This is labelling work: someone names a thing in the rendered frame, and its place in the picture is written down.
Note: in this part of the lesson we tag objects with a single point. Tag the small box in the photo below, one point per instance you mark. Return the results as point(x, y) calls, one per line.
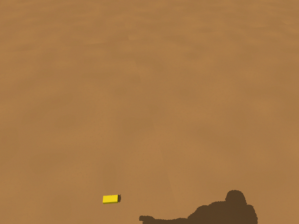
point(110, 199)

